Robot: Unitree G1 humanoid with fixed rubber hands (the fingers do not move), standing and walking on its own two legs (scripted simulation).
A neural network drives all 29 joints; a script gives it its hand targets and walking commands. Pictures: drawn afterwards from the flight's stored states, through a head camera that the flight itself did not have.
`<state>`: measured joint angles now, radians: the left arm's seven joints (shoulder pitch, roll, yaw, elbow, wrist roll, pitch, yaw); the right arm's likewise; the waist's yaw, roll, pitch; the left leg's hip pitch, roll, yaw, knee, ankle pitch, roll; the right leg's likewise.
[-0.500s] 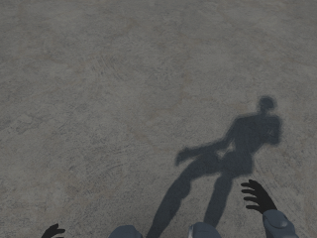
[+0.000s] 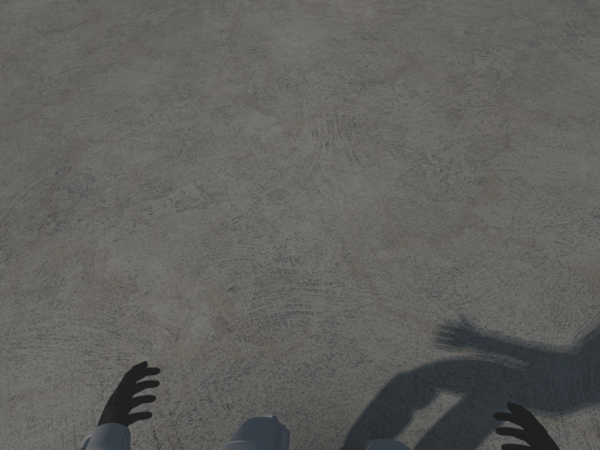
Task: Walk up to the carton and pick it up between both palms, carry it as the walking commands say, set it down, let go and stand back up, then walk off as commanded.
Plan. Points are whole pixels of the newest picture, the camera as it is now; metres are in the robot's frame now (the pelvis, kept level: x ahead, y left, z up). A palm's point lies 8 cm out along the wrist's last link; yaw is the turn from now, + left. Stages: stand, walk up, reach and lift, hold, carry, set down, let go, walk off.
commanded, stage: walk off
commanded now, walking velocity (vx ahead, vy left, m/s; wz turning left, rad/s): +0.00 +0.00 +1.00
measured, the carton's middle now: out of the picture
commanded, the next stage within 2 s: stand in 0.76 s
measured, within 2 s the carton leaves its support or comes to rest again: neither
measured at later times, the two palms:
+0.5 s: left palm out of the picture -0.05 +0.35 -0.12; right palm (394, 344) +0.24 -0.14 -0.08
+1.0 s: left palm out of the picture -0.12 +0.28 -0.06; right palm (349, 315) +0.31 -0.08 -0.11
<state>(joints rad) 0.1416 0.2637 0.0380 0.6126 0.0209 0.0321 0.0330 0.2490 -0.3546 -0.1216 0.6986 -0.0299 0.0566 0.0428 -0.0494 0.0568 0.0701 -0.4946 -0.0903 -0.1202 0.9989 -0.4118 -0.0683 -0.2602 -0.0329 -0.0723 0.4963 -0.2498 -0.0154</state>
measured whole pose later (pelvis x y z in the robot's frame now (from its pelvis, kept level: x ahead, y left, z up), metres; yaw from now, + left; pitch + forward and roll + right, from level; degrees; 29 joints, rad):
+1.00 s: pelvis +0.02 +0.01 +0.01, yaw +53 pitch +1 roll +2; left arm 0.20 0.26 0.04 0.66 0.03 0.02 0.02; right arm 0.23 -0.34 -0.10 0.73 -0.02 0.06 0.05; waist 0.01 0.05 0.06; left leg -0.47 -0.07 -0.12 1.07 -0.41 -0.10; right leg -0.25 -0.07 -0.06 0.47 -0.24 -0.01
